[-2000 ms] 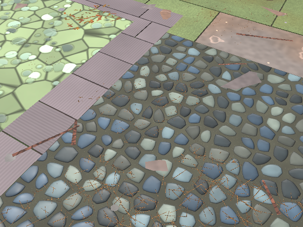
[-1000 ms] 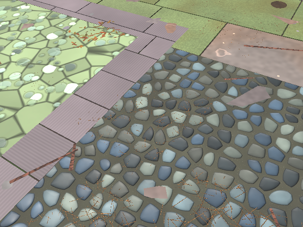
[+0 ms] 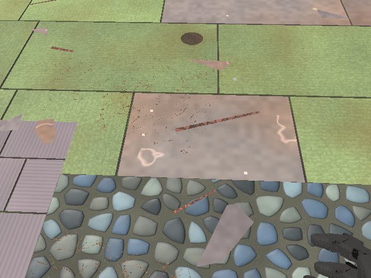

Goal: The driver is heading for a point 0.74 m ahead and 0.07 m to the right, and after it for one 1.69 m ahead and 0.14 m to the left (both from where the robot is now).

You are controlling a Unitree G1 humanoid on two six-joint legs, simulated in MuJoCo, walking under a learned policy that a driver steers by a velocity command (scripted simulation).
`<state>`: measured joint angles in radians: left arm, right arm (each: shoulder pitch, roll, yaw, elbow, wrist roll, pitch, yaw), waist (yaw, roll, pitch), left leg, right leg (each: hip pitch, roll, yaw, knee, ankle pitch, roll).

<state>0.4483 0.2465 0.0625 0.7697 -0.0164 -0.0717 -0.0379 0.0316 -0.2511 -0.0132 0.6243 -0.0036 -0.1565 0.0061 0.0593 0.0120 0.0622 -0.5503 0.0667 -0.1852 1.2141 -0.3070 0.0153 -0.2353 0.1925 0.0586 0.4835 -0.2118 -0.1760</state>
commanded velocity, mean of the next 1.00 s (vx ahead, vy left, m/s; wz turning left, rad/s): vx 0.41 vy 0.00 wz -0.61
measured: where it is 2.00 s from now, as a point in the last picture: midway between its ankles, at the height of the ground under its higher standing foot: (204, 271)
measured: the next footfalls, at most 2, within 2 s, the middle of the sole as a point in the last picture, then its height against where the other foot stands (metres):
left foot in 0.24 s outside the picture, level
right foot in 0.68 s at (248, 275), level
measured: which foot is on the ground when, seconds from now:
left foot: up 0.00-0.22, down 0.24-0.68, up 0.70-1.00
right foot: down 0.00-0.24, up 0.26-0.66, down 0.68-1.00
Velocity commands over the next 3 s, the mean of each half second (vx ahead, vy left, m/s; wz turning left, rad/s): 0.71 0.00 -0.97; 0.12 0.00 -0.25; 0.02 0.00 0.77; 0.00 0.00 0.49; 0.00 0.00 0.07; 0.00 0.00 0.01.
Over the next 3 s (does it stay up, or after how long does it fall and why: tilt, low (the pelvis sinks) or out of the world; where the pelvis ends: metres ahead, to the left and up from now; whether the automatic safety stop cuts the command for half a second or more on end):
stays up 0.53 0.03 0.01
